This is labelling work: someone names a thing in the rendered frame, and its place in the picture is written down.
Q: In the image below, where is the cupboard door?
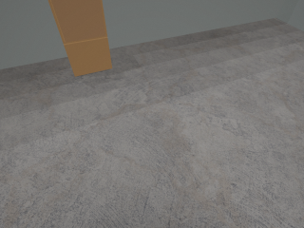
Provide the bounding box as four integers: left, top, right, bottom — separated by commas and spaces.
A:
51, 0, 105, 42

